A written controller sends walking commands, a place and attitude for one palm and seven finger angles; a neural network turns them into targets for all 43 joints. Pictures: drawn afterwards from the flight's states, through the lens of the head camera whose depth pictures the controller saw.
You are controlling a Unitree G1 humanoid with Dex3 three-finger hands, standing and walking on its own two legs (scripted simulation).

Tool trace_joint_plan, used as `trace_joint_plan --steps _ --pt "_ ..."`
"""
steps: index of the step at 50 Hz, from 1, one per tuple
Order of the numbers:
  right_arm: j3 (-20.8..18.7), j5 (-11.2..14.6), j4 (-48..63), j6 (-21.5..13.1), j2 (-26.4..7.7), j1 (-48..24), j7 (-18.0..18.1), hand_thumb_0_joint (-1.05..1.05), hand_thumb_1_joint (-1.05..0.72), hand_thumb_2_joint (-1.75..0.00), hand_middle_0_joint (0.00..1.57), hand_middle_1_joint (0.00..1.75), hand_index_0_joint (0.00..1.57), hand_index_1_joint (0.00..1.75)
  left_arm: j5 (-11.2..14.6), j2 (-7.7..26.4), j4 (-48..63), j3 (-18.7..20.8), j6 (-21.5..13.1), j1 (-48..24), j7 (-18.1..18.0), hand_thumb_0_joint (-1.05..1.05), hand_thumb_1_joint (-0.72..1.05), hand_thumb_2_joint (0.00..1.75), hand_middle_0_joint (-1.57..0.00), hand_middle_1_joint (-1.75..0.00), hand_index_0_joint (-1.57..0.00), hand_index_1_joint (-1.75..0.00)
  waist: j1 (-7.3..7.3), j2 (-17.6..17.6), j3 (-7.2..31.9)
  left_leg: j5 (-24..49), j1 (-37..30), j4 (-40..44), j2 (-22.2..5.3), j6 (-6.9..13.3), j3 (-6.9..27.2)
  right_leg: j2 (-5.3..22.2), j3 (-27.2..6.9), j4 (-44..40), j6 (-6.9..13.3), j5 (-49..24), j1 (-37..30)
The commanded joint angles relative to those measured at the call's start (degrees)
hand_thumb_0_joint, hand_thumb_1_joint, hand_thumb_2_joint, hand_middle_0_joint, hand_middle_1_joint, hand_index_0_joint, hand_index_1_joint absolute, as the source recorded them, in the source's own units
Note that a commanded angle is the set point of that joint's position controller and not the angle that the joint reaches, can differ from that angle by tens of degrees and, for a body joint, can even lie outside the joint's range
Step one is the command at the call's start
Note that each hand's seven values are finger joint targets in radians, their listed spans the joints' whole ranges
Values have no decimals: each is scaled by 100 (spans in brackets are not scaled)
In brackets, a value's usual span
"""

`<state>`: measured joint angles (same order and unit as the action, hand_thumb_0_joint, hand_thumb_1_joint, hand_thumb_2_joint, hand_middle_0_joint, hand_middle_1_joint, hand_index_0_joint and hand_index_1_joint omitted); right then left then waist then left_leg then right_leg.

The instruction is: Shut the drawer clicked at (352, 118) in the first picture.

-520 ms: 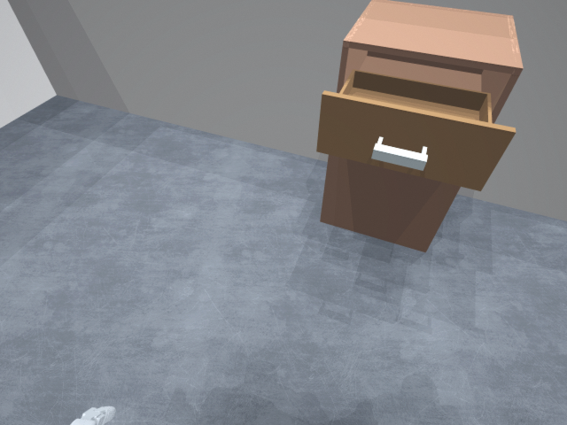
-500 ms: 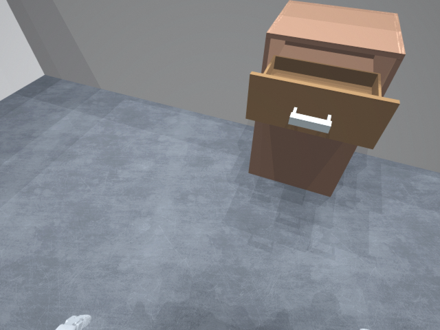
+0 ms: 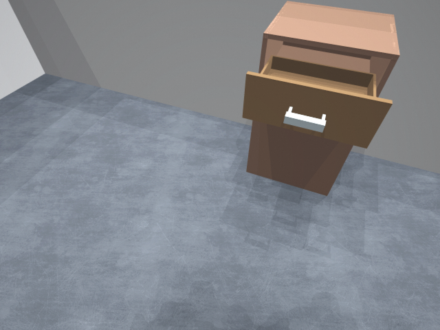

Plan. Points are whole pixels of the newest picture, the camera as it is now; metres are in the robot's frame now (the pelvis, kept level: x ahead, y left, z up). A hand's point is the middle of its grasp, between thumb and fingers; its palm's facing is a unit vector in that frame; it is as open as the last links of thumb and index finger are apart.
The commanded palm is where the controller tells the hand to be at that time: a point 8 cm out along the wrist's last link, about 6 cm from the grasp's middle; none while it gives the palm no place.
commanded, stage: stand and wait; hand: left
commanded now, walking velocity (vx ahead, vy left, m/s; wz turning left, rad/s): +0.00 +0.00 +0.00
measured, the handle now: (305, 117) +0.76 -0.23 -0.05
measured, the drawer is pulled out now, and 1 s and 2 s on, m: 0.29 0.29 0.29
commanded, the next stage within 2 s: look at it before walking up in 0.46 s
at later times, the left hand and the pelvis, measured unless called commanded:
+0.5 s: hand out of the picture +0.06 +0.24 -0.15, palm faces -0.02 -0.94 -0.33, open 7.4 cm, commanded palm none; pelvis -0.01 +0.00 +0.00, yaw +0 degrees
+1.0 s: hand out of the picture +0.05 +0.25 -0.15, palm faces -0.02 -0.94 -0.33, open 7.4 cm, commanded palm none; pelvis -0.01 +0.00 +0.00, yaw +0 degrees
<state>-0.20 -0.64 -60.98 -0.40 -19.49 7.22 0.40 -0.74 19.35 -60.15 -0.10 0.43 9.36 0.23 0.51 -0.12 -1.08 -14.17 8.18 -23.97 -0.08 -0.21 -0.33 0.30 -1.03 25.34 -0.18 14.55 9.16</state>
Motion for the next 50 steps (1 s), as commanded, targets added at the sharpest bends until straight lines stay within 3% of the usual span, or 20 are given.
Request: trace_joint_plan --steps 1,20,27,33,50 --pt "-223 0 353 -192 -1134 -386 63 0 -90 -90 20 30 20 30 17 1201 360 251 -190 -358 -85 0 90 90 -20 -30 -20 -30 -51 69 347 1041 -50 431 -631 200 471 657 -549 -440 243 -1171 -57" --pt "-204 -1 88 -183 -1105 -205 34 0 -90 -90 20 30 20 30 10 1198 196 236 -204 -380 -75 0 90 90 -20 -30 -20 -30 -56 100 152 576 55 626 -628 144 522 655 -680 -778 232 -401 115" --pt "-208 0 67 -205 -1117 -201 41 0 -90 -90 20 30 20 30 15 1160 175 233 -218 -361 -80 0 90 90 -20 -30 -20 -30 -54 60 255 853 -43 630 -674 142 525 657 -622 -715 225 -803 30" --pt "-212 0 45 -191 -1110 -219 43 0 -90 -90 20 30 20 30 11 1142 143 227 -199 -329 -73 0 90 90 -20 -30 -20 -30 -56 -29 95 618 6 707 -671 142 541 620 -636 -767 203 -549 142" --pt "-216 16 29 -200 -1107 -232 45 0 -90 -90 20 30 20 30 3 1133 96 220 -210 -272 -83 0 90 90 -20 -30 -20 -30 -50 21 213 883 -119 721 -703 150 526 646 -564 -732 182 -913 11"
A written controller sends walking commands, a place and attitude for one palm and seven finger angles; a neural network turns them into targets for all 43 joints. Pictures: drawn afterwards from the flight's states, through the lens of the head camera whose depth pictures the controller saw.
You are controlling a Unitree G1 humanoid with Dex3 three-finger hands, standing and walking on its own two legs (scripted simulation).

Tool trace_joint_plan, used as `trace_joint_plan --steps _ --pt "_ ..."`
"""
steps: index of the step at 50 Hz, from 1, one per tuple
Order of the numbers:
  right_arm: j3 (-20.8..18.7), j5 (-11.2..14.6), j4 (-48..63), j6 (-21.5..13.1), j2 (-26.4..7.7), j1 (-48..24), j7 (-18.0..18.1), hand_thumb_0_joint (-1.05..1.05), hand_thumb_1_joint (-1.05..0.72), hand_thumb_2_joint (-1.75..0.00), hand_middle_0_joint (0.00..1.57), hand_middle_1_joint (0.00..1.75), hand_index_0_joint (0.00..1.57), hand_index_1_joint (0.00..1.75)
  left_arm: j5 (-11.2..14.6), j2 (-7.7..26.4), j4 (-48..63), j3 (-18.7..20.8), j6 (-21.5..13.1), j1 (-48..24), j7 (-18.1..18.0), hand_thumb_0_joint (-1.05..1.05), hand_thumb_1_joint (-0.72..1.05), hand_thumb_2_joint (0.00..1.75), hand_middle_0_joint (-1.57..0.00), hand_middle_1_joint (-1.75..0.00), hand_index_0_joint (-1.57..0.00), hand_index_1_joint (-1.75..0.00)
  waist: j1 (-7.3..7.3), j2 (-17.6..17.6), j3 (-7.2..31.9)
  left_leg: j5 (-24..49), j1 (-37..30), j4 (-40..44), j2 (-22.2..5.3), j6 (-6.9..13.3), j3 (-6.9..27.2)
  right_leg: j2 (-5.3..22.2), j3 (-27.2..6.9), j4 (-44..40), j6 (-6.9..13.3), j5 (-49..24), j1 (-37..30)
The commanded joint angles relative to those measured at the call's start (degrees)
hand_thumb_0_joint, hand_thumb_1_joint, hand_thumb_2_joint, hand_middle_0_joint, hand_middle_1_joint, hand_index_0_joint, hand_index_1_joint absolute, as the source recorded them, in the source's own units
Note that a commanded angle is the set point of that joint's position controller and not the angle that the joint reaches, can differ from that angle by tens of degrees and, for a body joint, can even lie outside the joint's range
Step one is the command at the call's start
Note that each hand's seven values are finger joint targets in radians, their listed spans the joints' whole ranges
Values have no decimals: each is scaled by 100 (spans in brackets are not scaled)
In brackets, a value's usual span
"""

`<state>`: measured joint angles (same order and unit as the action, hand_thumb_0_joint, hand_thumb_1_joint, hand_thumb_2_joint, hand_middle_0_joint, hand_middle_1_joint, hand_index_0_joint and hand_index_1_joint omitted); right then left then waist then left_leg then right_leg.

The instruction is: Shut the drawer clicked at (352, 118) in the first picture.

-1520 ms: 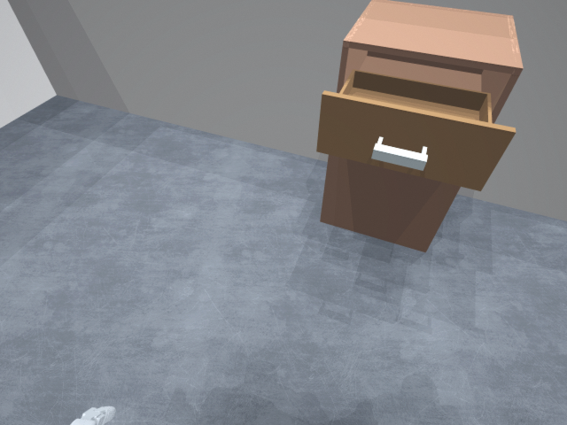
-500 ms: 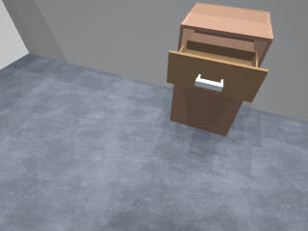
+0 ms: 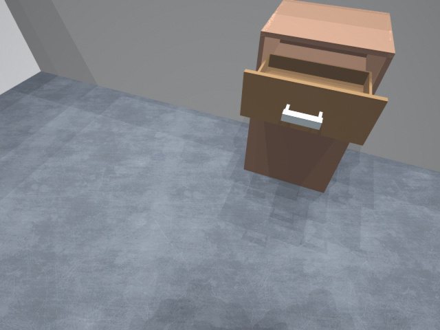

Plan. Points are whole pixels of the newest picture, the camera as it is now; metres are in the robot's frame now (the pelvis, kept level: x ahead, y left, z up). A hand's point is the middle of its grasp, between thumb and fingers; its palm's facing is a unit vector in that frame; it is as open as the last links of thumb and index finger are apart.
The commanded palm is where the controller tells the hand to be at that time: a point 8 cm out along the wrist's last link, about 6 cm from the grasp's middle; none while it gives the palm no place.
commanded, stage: look at it before walking up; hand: left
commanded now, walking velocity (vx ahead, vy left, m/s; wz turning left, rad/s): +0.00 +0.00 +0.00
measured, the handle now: (302, 115) +0.78 -0.22 -0.06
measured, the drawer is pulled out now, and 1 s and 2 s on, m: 0.29 0.29 0.29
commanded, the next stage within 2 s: walk to a spot facing it in 0.02 s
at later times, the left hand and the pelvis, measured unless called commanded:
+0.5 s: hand out of the picture +0.06 +0.19 -0.18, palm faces -0.13 -0.95 -0.29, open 7.4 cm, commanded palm none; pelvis -0.01 -0.02 -0.02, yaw -11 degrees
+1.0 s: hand out of the picture +0.10 +0.17 -0.17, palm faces -0.33 -0.91 -0.26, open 7.4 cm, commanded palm none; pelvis -0.02 -0.01 -0.01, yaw -26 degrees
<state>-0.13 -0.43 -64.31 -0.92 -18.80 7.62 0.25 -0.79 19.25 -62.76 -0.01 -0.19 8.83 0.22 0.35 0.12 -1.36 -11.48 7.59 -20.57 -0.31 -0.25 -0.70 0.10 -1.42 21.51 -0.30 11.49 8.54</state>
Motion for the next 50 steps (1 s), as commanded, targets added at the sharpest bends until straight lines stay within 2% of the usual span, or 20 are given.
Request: trace_joint_plan --steps 1,8,11,16,17,19,21,23,24,25,26,27,28,29,32,37,42,47,49,50 --pt "-221 -8 360 -152 -1185 -275 64 0 -90 -90 20 30 20 30 8 1146 352 213 -148 -225 -81 0 90 90 -20 -30 -20 -30 -42 29 280 673 -95 377 -672 153 582 653 -548 -332 197 -660 59" --pt "-249 -16 382 -161 -1235 -275 89 0 -90 -90 20 30 20 30 6 1179 407 250 -123 -261 -74 0 90 90 -20 -30 -20 -30 -42 -33 215 866 -215 289 -729 140 450 613 -605 -229 225 -1016 150" --pt "-182 -23 400 -59 -586 96 124 0 -90 -90 20 30 20 30 10 609 415 195 52 62 -97 0 90 90 -20 -30 -20 -30 -68 -36 261 961 -262 -3 -785 51 187 554 -658 144 152 -1352 395" --pt "-370 -35 786 72 -719 198 177 0 -90 -90 20 30 20 30 -28 528 775 294 193 228 -54 0 90 90 -20 -30 -20 -30 -63 -274 176 807 -246 -184 -1148 206 184 240 -581 987 108 -1156 1045" --pt "-408 -39 861 84 -756 182 180 0 -90 -90 20 30 20 30 -31 489 842 312 213 257 -42 0 90 90 -20 -30 -20 -30 -60 -426 130 748 -171 -128 -1314 300 256 141 -486 1298 78 -856 1168" --pt "-465 -43 995 72 -790 140 165 0 -90 -90 20 30 20 30 -43 344 973 339 258 307 -13 0 90 90 -20 -30 -20 -30 -23 -934 54 1104 -13 69 -1796 649 464 -21 -108 2246 -9 754 1400" --pt "-513 -62 1147 61 -756 -36 156 0 -90 -90 20 30 20 30 -38 214 1076 391 290 449 15 0 90 90 -20 -30 -20 -30 77 -1103 46 1447 223 7 -2081 872 330 164 37 2656 -41 1563 1307" --pt "-546 -81 1275 91 -701 -311 149 0 -90 -90 20 30 20 30 -46 145 1019 444 257 940 47 0 90 90 -20 -30 -20 -30 357 -841 102 1177 606 -752 -1856 569 -178 248 145 1859 -1 935 644" --pt "-543 -56 1319 127 -627 -372 137 0 -90 -90 20 30 20 30 -77 295 948 498 212 1288 42 0 90 90 -20 -30 -20 -30 534 -173 180 577 1012 -1647 -1475 236 -514 281 14 989 42 -90 156" --pt "-471 -22 1452 173 -178 -190 118 0 -90 -90 20 30 20 30 -151 848 969 611 106 1451 -40 0 90 90 -20 -30 -20 -30 516 1815 98 -1485 2090 -3249 -528 -242 -937 1433 -2031 -199 358 -1331 -139" --pt "-432 -14 1611 205 -71 -351 124 0 -90 -90 20 30 20 30 -67 1022 1025 613 107 1520 -105 0 90 90 -20 -30 -20 -30 505 2000 17 -2403 2462 -4154 -124 -295 -243 2061 -3129 -574 851 -2280 183" --pt "-476 -4 1514 239 -192 -237 134 0 -90 -90 20 30 20 30 -30 851 1065 619 116 1348 -141 0 90 90 -20 -30 -20 -30 366 1441 74 -1981 2366 -4471 -259 -217 231 1857 -2785 -655 974 -1387 263" --pt "-503 -5 1473 239 -180 -287 111 0 -90 -90 20 30 20 30 -29 706 1181 631 122 1007 -148 0 90 90 -20 -30 -20 -30 283 1365 -155 -1632 2467 -4647 -361 -209 309 1660 -2757 -781 984 -435 622" --pt "-509 -22 1423 222 -210 -246 101 0 -90 -90 20 30 20 30 -21 572 1275 608 116 774 -147 0 90 90 -20 -30 -20 -30 167 839 -204 -1288 2472 -4691 -411 -253 315 1478 -2605 -660 992 -404 617" --pt "-492 -57 1325 201 -51 -69 93 0 -90 -90 20 30 20 30 -7 376 1319 583 36 817 -127 0 90 90 -20 -30 -20 -30 96 375 268 -779 2397 -4509 -362 -348 298 1133 -2191 -433 944 -825 207" --pt "-481 -61 1394 213 33 -71 137 0 -90 -90 20 30 20 30 -9 332 1268 626 40 1084 -119 0 90 90 -20 -30 -20 -30 168 515 552 -730 2615 -4237 -275 -428 336 975 -2227 -324 894 -1028 -368" --pt "-471 -49 1572 193 43 -281 166 0 -90 -90 20 30 20 30 -55 358 1309 660 92 1117 -112 0 90 90 -20 -30 -20 -30 268 647 413 -1035 2351 -3581 -204 -416 351 969 -2635 -383 1067 -775 -81" --pt "-458 10 1672 132 66 -205 175 0 -90 -90 20 30 20 30 -80 487 1403 705 151 923 -98 0 90 90 -20 -30 -20 -30 278 818 562 -1254 1748 -2412 3 -289 354 802 -2950 -333 1064 -892 46" --pt "-446 30 1679 96 55 36 166 0 -90 -90 20 30 20 30 -87 516 1468 709 171 808 -92 0 90 90 -20 -30 -20 -30 240 976 660 -1328 1202 -1802 83 -203 324 717 -3098 -475 992 -165 331" --pt "-449 30 1639 66 43 304 162 0 -90 -90 20 30 20 30 -86 542 1529 714 184 617 -77 0 90 90 -20 -30 -20 -30 107 936 703 -1232 789 -1359 160 -140 258 615 -3091 -530 910 462 552"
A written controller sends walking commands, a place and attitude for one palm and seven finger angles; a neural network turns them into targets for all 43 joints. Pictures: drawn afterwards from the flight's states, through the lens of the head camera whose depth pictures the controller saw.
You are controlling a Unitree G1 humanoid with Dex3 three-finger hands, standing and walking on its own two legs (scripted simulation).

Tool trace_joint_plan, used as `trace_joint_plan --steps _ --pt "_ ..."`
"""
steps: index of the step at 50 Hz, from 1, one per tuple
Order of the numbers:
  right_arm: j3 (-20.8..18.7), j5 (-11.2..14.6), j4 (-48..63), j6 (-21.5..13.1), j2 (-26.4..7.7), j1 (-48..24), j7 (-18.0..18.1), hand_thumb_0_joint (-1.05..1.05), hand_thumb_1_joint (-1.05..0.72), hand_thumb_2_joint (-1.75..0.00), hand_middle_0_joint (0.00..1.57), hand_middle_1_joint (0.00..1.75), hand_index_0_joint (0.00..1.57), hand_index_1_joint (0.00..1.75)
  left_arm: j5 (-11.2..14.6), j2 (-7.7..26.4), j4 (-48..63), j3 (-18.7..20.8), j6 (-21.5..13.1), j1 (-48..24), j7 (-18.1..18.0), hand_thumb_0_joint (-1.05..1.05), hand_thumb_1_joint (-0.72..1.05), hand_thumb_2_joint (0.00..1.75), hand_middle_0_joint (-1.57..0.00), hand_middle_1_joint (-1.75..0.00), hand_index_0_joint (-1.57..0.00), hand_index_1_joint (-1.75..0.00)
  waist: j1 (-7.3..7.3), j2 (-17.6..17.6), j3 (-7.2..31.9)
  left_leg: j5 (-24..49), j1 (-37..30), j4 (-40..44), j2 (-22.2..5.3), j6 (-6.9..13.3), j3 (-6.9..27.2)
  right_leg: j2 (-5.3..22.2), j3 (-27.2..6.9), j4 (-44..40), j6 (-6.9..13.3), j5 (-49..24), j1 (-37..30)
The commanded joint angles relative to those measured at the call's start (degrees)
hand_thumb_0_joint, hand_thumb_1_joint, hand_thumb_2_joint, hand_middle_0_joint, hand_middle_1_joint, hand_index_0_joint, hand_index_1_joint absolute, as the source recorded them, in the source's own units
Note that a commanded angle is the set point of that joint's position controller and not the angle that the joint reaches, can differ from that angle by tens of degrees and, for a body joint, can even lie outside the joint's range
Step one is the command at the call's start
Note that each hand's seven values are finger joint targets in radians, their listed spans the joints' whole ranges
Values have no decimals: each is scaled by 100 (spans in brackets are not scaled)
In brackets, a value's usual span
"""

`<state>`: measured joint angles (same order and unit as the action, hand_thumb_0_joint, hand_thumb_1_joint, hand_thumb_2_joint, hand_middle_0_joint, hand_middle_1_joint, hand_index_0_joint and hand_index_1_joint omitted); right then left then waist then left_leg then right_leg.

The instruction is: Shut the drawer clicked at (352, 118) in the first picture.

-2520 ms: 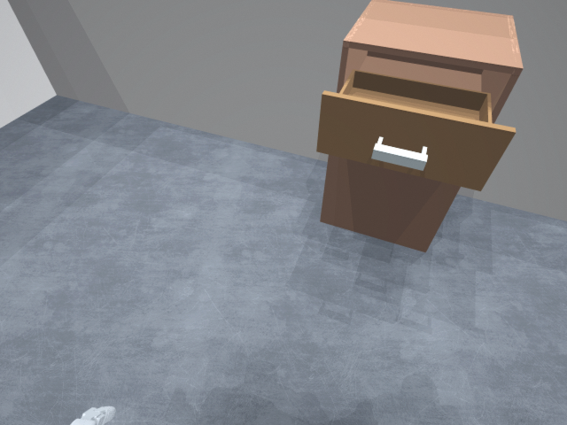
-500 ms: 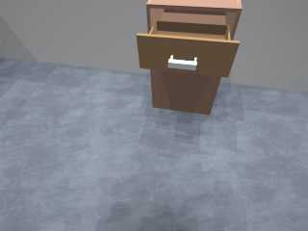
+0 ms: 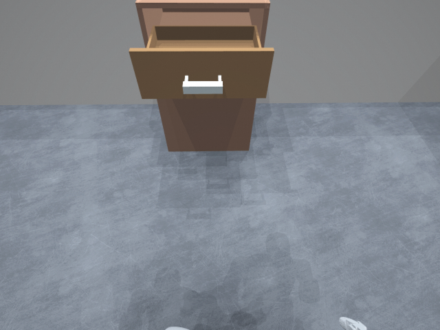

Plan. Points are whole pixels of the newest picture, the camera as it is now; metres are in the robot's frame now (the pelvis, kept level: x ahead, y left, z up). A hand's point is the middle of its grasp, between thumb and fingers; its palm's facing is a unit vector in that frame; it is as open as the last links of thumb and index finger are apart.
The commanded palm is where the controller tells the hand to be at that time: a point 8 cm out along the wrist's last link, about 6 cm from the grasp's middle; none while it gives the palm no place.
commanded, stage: walk to a spot facing it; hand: left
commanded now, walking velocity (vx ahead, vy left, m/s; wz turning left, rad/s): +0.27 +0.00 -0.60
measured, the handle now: (203, 83) +0.81 +0.16 -0.05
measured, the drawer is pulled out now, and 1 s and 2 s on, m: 0.29 0.29 0.29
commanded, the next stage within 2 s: turn to face it in 0.76 s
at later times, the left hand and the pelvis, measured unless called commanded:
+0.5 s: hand (177, 275) +0.25 +0.13 -0.17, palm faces -0.40 -0.91 -0.13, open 7.4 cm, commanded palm none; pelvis +0.07 +0.00 -0.01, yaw -20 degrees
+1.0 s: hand (217, 233) +0.36 +0.05 -0.18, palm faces -0.42 -0.89 -0.19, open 7.3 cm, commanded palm none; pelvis +0.24 -0.10 +0.00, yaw -29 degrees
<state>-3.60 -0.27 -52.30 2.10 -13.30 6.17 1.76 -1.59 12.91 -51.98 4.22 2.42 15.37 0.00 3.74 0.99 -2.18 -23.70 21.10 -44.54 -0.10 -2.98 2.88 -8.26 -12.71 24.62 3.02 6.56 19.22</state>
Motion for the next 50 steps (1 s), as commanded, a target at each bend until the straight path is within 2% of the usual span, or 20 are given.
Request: trace_joint_plan --steps 1,2,3,4,5,7,10,16,23,26,28,29,30,31,32,34,37,39,43,50 --pt "-111 10 335 -268 -535 821 10 0 -90 -90 20 30 20 30 10 1186 511 282 -56 -259 -31 0 90 90 -20 -30 -20 -30 -418 867 805 238 -1332 1667 177 208 -169 1270 -1835 -826 394 1767 72" --pt "-163 -2 222 -304 -681 1289 39 0 -90 -90 20 30 20 30 23 1078 615 263 -46 -489 1 0 90 90 -20 -30 -20 -30 -690 616 785 294 -2514 2323 -11 323 -75 922 -1460 -498 112 2605 1159" --pt "-255 -77 172 -332 -1155 1606 92 0 -90 -90 20 30 20 30 43 730 737 205 -38 -536 61 0 90 90 -20 -30 -20 -30 -879 -650 717 -1052 -3316 3226 -1132 625 1178 211 -596 732 -197 3092 2404" --pt "-329 -78 325 -337 -1641 1402 101 0 -90 -90 20 30 20 30 75 587 913 202 -91 -614 105 0 90 90 -20 -30 -20 -30 -791 -1977 387 -2000 -2877 3810 -2682 962 2842 30 509 2424 -430 2673 3032" --pt "-247 -87 462 -350 -1514 1090 95 0 -90 -90 20 30 20 30 2 857 981 275 -121 -971 155 0 90 90 -20 -30 -20 -30 -759 -1138 -266 -2151 -1595 4071 -2971 1252 2967 647 523 3163 -473 2197 2814" --pt "-76 -117 554 -423 -953 485 37 0 -90 -90 20 30 20 30 -92 846 605 354 -110 -360 281 0 90 90 -20 -30 -20 -30 -224 -638 -365 -1325 -907 3800 -1979 910 1538 692 766 4056 -519 1193 2227" --pt "49 -90 403 -555 -676 848 64 0 -90 -90 20 30 20 30 -77 516 465 238 -61 -162 368 0 90 90 -20 -30 -20 -30 -206 -947 -286 -107 -1065 3521 -1312 642 294 713 1024 4861 -529 524 2347" --pt "62 -90 -99 -692 -586 2104 76 0 -90 -90 20 30 20 30 -50 314 695 66 -99 -1094 407 0 90 90 -20 -30 -20 -30 -640 -791 -519 2006 -2345 3228 -1766 1057 -62 1220 1337 4075 -607 502 3200" --pt "36 -164 -461 -682 -639 2514 40 0 -90 -90 20 30 20 30 12 76 784 -91 -166 -1933 452 0 90 90 -20 -30 -20 -30 -853 -1099 -692 3327 -2310 2866 -1876 947 -1092 1204 1917 2062 -289 695 2088" --pt "-26 -144 -490 -679 -779 2342 27 0 -90 -90 20 30 20 30 16 204 644 -46 -229 -1500 414 0 90 90 -20 -30 -20 -30 -546 -1057 -334 5115 -2285 2068 -1972 854 -1497 880 2167 1490 3 993 950" --pt "-53 -82 -425 -667 -913 2161 0 0 -90 -90 20 30 20 30 0 564 229 94 -362 -124 350 0 90 90 -20 -30 -20 -30 133 -689 574 5360 -1672 163 -1738 487 -1861 590 2307 678 186 520 -1295" --pt "2 -6 -370 -649 -672 2342 -104 0 -90 -90 20 30 20 30 -9 1159 -12 226 -432 682 258 0 90 90 -20 -30 -20 -30 435 432 1352 3168 -65 -1393 -1493 240 -1922 1532 1186 520 521 606 -3229" --pt "55 49 -136 -662 -319 2310 -88 0 -90 -90 20 30 20 30 86 1662 -95 364 -445 1260 150 0 90 90 -20 -30 -20 -30 506 1384 2116 -943 1458 -3385 -527 -55 -1474 3211 -1887 -90 1170 127 -4144" --pt "6 44 35 -639 -468 1675 -57 0 -90 -90 20 30 20 30 187 1784 -100 421 -357 1114 89 0 90 90 -20 -30 -20 -30 484 842 1773 -878 1861 -3867 -646 148 -629 3268 -2007 -602 1301 333 -3664" --pt "-21 46 5 -636 -465 1547 -69 0 -90 -90 20 30 20 30 170 1575 11 366 -339 616 79 0 90 90 -20 -30 -20 -30 268 485 1283 -258 1796 -3903 -905 201 -521 3102 -1557 -820 1212 1099 -2842" --pt "-38 -61 -99 -553 -389 1415 -81 0 -90 -90 20 30 20 30 148 1020 203 196 -405 -249 24 0 90 90 -20 -30 -20 -30 -198 -92 368 403 1380 -3361 -1138 128 -375 2663 -613 -999 947 810 -1149" --pt "-5 -144 -300 -373 -122 1907 -86 0 -90 -90 20 30 20 30 64 732 153 99 -538 -465 -12 0 90 90 -20 -30 -20 -30 -634 186 157 707 937 -2686 -1070 25 -484 2165 380 -1044 769 -542 -275" --pt "-21 -150 -278 -345 -53 1917 -106 0 -90 -90 20 30 20 30 31 671 61 94 -578 -391 -25 0 90 90 -20 -30 -20 -30 -710 363 234 833 920 -2238 -1002 -22 -516 2030 533 -1044 791 -678 -226" --pt "-21 -148 -17 -367 -71 1169 -155 0 -90 -90 20 30 20 30 50 599 -69 99 -606 -48 -3 0 90 90 -20 -30 -20 -30 -507 544 139 1163 1242 -1431 -887 -84 -553 1915 428 -1048 832 -684 -510" --pt "136 -50 -105 -479 186 591 -164 0 -90 -90 20 30 20 30 30 436 -462 -39 -602 463 -153 0 90 90 -20 -30 -20 -30 -283 495 309 1117 238 761 -389 124 -752 2025 896 -318 527 -2727 -1516"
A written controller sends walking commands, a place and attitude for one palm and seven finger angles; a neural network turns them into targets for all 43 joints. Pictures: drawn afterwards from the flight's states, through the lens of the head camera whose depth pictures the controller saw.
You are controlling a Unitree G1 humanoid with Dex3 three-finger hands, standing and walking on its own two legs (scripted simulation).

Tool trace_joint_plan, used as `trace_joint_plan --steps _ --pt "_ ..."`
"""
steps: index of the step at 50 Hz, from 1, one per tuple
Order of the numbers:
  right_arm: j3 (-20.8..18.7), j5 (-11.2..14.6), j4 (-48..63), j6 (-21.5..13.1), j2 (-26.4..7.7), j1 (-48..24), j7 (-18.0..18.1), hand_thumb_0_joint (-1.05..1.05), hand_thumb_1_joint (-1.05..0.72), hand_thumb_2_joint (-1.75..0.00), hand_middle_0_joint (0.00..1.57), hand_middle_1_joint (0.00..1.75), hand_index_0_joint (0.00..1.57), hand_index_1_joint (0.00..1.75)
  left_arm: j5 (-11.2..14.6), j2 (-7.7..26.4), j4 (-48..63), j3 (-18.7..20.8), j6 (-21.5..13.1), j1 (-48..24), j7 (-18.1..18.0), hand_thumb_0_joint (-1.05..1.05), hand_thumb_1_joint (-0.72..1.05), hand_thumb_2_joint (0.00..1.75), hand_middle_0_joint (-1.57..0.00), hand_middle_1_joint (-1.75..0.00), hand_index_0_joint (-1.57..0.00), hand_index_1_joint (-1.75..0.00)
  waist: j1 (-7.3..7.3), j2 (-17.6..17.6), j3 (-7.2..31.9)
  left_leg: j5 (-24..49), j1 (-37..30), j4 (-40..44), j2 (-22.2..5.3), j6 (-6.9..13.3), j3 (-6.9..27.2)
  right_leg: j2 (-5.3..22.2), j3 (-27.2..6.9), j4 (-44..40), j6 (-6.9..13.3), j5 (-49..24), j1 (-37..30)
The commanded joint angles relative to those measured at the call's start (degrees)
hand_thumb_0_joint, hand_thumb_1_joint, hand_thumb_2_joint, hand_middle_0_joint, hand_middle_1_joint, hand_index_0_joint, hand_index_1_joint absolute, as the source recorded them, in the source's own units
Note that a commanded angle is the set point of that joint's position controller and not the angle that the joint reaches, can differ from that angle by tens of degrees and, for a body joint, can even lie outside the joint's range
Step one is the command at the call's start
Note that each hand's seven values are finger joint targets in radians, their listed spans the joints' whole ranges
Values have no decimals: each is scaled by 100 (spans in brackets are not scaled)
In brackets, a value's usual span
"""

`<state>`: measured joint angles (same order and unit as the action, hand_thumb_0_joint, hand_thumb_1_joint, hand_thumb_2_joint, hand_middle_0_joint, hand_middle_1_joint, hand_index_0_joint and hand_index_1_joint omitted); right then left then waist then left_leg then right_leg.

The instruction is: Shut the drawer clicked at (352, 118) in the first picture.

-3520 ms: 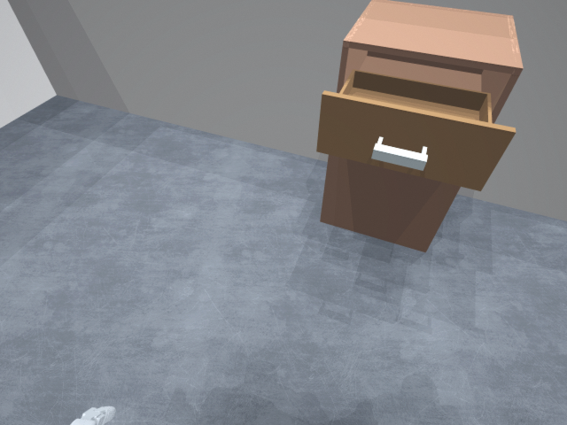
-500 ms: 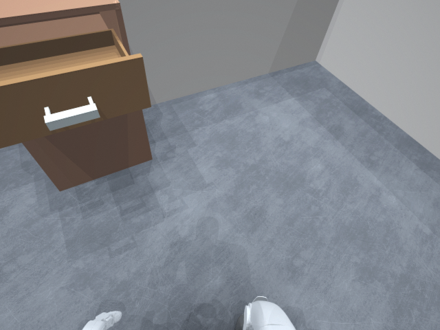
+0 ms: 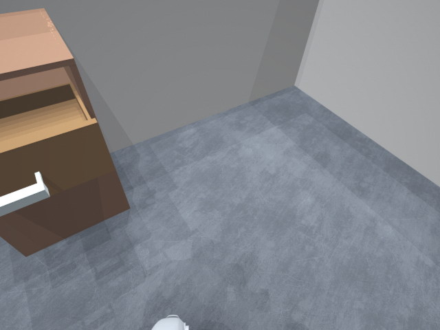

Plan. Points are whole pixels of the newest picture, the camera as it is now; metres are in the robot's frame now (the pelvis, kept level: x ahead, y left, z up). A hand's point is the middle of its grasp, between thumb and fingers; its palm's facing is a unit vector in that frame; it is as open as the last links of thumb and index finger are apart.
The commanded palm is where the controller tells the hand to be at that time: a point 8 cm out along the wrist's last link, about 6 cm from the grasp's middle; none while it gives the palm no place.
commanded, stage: turn to face it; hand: left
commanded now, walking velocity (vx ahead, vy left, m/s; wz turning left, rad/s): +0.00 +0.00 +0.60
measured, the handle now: (13, 193) +0.38 +0.50 -0.05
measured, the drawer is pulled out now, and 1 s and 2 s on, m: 0.29 0.29 0.29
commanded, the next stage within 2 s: take the last steps up to it in 0.98 s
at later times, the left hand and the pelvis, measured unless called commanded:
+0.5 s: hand out of the picture +0.09 +0.26 -0.17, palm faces +0.27 -0.94 -0.21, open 7.4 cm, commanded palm none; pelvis +0.06 +0.04 +0.01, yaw +13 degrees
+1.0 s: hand out of the picture +0.03 +0.18 -0.14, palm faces +0.52 -0.81 -0.27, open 7.4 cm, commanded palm none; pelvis +0.07 -0.03 +0.01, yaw +30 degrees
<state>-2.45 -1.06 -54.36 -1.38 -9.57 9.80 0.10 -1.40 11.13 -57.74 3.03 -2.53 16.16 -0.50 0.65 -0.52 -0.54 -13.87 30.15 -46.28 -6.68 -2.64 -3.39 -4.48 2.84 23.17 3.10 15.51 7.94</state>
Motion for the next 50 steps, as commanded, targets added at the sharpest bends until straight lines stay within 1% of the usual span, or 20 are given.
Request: trace_joint_plan --steps 1,2,3,4,5,8,9,11,13,18,24,31,35,36,37,38,39,41,42,50 --pt "20 15 4 -146 -233 401 25 0 -90 -90 20 30 20 30 36 594 66 65 -86 384 -121 0 90 90 -20 -30 -20 -30 -59 556 190 527 -1120 1392 395 132 -158 1540 -505 130 373 -3726 -365" --pt "0 3 -117 -156 -375 768 38 0 -90 -90 20 30 20 30 55 594 39 58 -49 404 -135 0 90 90 -20 -30 -20 -30 -196 481 338 1262 -1674 1852 414 207 -86 1397 -306 702 167 -3565 -337" --pt "-79 -36 -179 -169 -749 1135 64 0 -90 -90 20 30 20 30 83 507 75 51 -16 500 -136 0 90 90 -20 -30 -20 -30 -299 -140 651 2909 -2597 1851 -134 479 489 1124 -23 1547 -122 -2555 243" --pt "-164 -43 -167 -148 -1241 1416 75 0 -90 -90 20 30 20 30 143 322 107 32 15 725 -142 0 90 90 -20 -30 -20 -30 -302 -1439 977 5079 -3508 1845 -1362 1136 1848 567 348 2767 -427 236 1365" --pt "-132 0 -209 -48 -1259 1433 95 0 -90 -90 20 30 20 30 114 369 189 1 38 633 -178 0 90 90 -20 -30 -20 -30 -267 -1302 777 5563 -3118 2226 -1774 1680 2214 470 30 3772 -482 2339 1597" --pt "-66 4 1 39 -954 583 159 0 -90 -90 20 30 20 30 25 492 209 137 226 82 -139 0 90 90 -20 -30 -20 -30 -95 -814 -180 2584 -1711 2916 -1178 1462 2049 878 -350 4260 -542 1464 1965" --pt "-55 7 53 39 -905 445 143 0 -90 -90 20 30 20 30 9 520 209 153 254 34 -100 0 90 90 -20 -30 -20 -30 -28 -619 -263 2227 -1484 3008 -959 1351 1879 901 -339 4264 -570 1088 1963" --pt "-118 22 135 64 -957 306 128 0 -90 -90 20 30 20 30 22 402 180 179 343 263 -81 0 90 90 -20 -30 -20 -30 56 -604 15 1325 -1425 3140 -684 1204 1544 877 -287 4184 -623 639 1833" --pt "-195 18 204 83 -954 350 118 0 -90 -90 20 30 20 30 -9 402 214 226 405 282 -86 0 90 90 -20 -30 -20 -30 17 -538 155 634 -1492 3266 -540 1124 1605 874 -295 4123 -678 346 1952" --pt "-305 6 228 140 -1072 537 103 0 -90 -90 20 30 20 30 -8 464 448 279 438 -127 -103 0 90 90 -20 -30 -20 -30 -119 -574 130 151 -1731 3274 -482 1190 2095 876 -359 3665 -789 283 2298" --pt "-389 -15 188 183 -1173 873 128 0 -90 -90 20 30 20 30 22 587 729 292 416 -651 -114 0 90 90 -20 -30 -20 -30 -290 -827 279 841 -2204 3006 -441 1280 2727 724 -496 3097 -793 677 2372" --pt "-473 -53 301 278 -1361 730 120 0 -90 -90 20 30 20 30 110 574 902 248 419 -559 -158 0 90 90 -20 -30 -20 -30 -187 -708 401 1173 -1815 2793 -347 1342 3290 407 -558 2018 -640 925 1405" --pt "-477 16 418 332 -1225 420 53 0 -90 -90 20 30 20 30 126 735 842 282 365 -11 -210 0 90 90 -20 -30 -20 -30 110 -515 385 212 -584 2503 134 851 2980 458 -546 -11 -481 -95 -417" --pt "-462 67 442 357 -934 484 27 0 -90 -90 20 30 20 30 76 1048 861 340 333 36 -241 0 90 90 -20 -30 -20 -30 131 442 366 -905 312 1704 568 506 2362 1342 -1361 -745 -223 383 -1152" --pt "-431 61 577 330 -666 505 62 0 -90 -90 20 30 20 30 -17 1473 995 400 332 -79 -248 0 90 90 -20 -30 -20 -30 150 1934 169 -1625 1050 83 1345 55 993 2860 -2958 -1324 350 1051 -1008" --pt "-487 -54 583 328 -1017 416 52 0 -90 -90 20 30 20 30 40 1434 1146 328 362 -408 -251 0 90 90 -20 -30 -20 -30 25 1322 -127 -1701 602 -1032 1089 100 971 3169 -2716 -1373 593 821 308" --pt "-493 -74 484 383 -1003 560 7 0 -90 -90 20 30 20 30 53 1121 1237 290 332 -865 -259 0 90 90 -20 -30 -20 -30 -251 832 -227 -1234 370 -1578 941 116 1020 2801 -2102 -1311 564 490 689" --pt "-453 -64 282 451 -870 678 -67 0 -90 -90 20 30 20 30 72 879 1229 207 255 -1046 -193 0 90 90 -20 -30 -20 -30 -391 843 -480 -739 268 -2228 759 12 728 2117 -1171 -955 359 -523 817" --pt "-426 -61 280 440 -836 729 -83 0 -90 -90 20 30 20 30 74 787 1185 179 214 -928 -175 0 90 90 -20 -30 -20 -30 -359 917 -456 -588 346 -2351 718 -33 633 2009 -855 -805 333 -1046 631" --pt "-277 -18 434 450 -713 -149 -56 0 -90 -90 20 30 20 30 -3 965 736 195 173 372 -148 0 90 90 -20 -30 -20 -30 142 1138 -159 -952 334 -1458 538 -185 326 2156 -546 -284 430 -2994 -501"
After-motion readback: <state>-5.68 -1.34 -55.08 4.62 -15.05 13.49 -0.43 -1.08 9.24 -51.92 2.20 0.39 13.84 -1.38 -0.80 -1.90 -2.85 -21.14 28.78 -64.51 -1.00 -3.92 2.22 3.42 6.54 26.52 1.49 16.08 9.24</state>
